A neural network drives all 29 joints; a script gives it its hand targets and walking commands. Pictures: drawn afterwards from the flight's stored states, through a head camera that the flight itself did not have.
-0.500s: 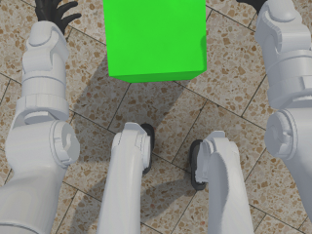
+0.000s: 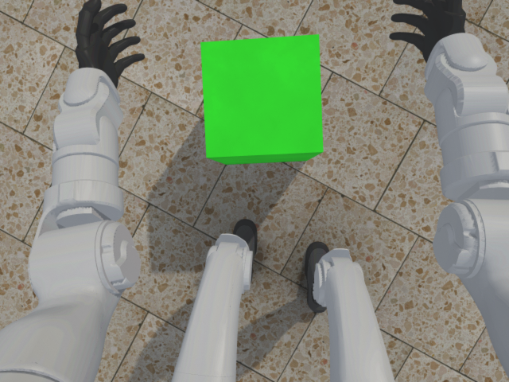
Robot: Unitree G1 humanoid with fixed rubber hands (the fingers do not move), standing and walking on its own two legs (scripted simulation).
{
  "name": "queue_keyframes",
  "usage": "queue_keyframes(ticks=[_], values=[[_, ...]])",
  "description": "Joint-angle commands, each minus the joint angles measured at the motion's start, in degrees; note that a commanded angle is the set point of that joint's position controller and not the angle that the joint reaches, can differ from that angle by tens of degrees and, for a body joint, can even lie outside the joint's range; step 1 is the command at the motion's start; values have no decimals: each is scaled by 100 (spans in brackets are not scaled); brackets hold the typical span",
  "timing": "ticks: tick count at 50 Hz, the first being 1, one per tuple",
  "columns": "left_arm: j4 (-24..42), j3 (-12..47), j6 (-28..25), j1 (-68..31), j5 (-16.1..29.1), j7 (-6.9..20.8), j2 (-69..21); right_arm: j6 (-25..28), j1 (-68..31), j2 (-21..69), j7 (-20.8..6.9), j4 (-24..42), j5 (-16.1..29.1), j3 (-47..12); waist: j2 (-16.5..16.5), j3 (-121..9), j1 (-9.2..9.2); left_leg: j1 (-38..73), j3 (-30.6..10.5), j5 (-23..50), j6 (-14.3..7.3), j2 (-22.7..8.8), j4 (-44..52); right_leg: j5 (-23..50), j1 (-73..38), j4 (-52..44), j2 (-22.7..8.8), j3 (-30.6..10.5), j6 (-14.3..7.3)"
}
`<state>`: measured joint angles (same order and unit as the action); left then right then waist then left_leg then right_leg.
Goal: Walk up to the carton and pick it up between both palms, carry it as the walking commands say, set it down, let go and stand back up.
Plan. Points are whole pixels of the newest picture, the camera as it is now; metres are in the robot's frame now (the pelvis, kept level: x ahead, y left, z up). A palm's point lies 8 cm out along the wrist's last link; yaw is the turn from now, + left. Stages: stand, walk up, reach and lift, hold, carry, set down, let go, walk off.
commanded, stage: set down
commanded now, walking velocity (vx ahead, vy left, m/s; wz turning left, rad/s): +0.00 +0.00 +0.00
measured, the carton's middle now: (263, 112) +0.53 +0.08 -0.47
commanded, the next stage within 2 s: let go in 0.18 s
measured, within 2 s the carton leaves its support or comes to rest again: neither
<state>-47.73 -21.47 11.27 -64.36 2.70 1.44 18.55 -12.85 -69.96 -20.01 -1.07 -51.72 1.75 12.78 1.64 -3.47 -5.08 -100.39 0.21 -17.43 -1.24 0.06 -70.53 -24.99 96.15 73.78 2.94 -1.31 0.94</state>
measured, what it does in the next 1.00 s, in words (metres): rises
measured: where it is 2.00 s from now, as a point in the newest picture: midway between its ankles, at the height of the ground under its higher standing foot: (280, 276)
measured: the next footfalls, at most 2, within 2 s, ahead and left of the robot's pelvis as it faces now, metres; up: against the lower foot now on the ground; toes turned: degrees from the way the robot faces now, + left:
none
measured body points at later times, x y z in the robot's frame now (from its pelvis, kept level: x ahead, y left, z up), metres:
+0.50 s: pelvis +0.03 +0.00 +0.08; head +0.33 +0.02 +0.42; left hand +0.45 +0.28 -0.05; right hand +0.50 -0.17 -0.05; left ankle +0.10 +0.11 -0.58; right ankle +0.05 -0.12 -0.58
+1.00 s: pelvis +0.08 -0.01 +0.15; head +0.19 +0.00 +0.59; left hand +0.28 +0.24 +0.06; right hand +0.33 -0.22 +0.06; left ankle +0.10 +0.11 -0.58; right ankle +0.05 -0.12 -0.58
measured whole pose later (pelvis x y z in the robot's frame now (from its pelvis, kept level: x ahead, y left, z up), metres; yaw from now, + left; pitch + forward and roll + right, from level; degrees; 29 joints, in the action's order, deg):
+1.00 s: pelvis +0.08 -0.01 +0.15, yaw +3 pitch +12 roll +0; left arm -25.4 -4.6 1.6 5.7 -0.4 4.8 11.6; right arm -1.5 1.0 -10.4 -1.9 -29.9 -1.3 6.0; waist 0.4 0.7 -1.5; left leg -31.2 -1.2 -12.1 -0.1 1.1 -31.1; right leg -18.3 26.4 32.5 1.4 -1.2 -0.8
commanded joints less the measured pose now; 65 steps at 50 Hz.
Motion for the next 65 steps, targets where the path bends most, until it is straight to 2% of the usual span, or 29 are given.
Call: queue_keyframes(ticks=[1, 4, 10, 14, 17, 21, 25, 28, 36, 43, 46, 51, 55, 61, 65], values=[[671, -130, -131, -1163, -84, 17, 731, 153, -1357, -682, -65, 610, -76, 135, 47, -5886, -155, 5507, 71, 2491, 261, 201, 591, 1277, -1718, -1204, 249, 324, 84], [700, -209, -154, -1059, -168, 37, 644, 180, -1259, -635, -113, 606, -151, 188, 50, -5729, -157, 5791, 58, 2564, 266, 187, 949, 1368, -1965, -1563, 244, 295, 99], [388, -369, -254, -810, -519, 107, 270, 278, -1021, -353, -207, 173, -492, 395, 73, -4923, -127, 5711, -19, 2331, 302, 126, 1446, 1229, -1946, -2044, 215, 323, 99], [471, -466, -322, -492, -807, 127, 247, 354, -603, -264, -132, 203, -732, 547, -18, -5206, -120, 5974, -18, 2670, 313, 129, 1448, 1522, -2258, -2121, 217, 283, 79], [777, -448, -384, -13, -909, 219, 428, 376, -40, -142, 61, 681, -847, 572, -42, -5812, -100, 6321, -8, 3202, 276, 183, 1383, 2163, -2915, -2108, 224, 196, 94], [1544, -101, -378, 1203, -772, 424, 630, 335, 1101, 37, 318, 1811, -818, 440, 41, -6585, -29, 7043, -5, 3841, 122, 258, 1591, 3011, -4117, -2236, 253, 101, 167], [2329, 342, -362, 2190, -491, 546, 570, 342, 2046, 98, 332, 2743, -624, 59, -110, -6210, 46, 7971, -168, 4189, 87, 196, 1987, 2855, -4466, -2691, 251, 66, 163], [2313, 530, -453, 2746, -359, 607, 397, 453, 2617, 301, 258, 2785, -464, -175, -135, -5272, 66, 7996, -258, 3911, 126, 133, 2252, 2553, -4576, -3012, 194, 66, 149], [1800, 916, -803, 4523, -444, 540, 14, 833, 4656, 509, 85, 2143, -512, -197, -190, -3147, 155, 8093, -249, 2909, 208, 50, 2998, 2050, -5116, -3738, 40, 126, 109], [2394, 1301, -1053, 6089, -381, 396, -138, 1173, 6176, 473, -22, 2420, -382, -368, -314, -2435, 299, 8910, -286, 2925, 219, 65, 3511, 2258, -6271, -4213, -18, 88, 19], [2730, 1472, -1092, 6597, -323, 345, -135, 1249, 6612, 439, -53, 2656, -300, -499, -257, -1918, 358, 9076, -246, 2516, 207, 128, 3789, 2251, -6824, -4434, -64, 65, -19], [2935, 1643, -1059, 7194, -263, 268, -98, 1252, 7144, 441, -132, 2925, -283, -656, -80, -925, 384, 9356, -132, 1773, 209, 238, 4242, 1935, -7314, -4882, -191, 31, -70], [3008, 1746, -960, 7566, -182, 262, -92, 1164, 7687, 460, -186, 3051, -238, -767, 25, -395, 402, 9859, -67, 1620, 174, 315, 4549, 1855, -7626, -5268, -258, -55, -92], [2971, 1788, -691, 7554, -225, 295, -40, 923, 7874, 431, -248, 3145, -247, -843, 99, 355, 467, 10267, 14, 1221, 136, 333, 4714, 1480, -7728, -5651, -308, -105, -88], [2916, 1755, -517, 7598, -302, 291, -45, 762, 7914, 406, -292, 3204, -273, -872, 43, 585, 458, 10433, 26, 1263, 107, 335, 4724, 1486, -7806, -5692, -300, -87, -93]])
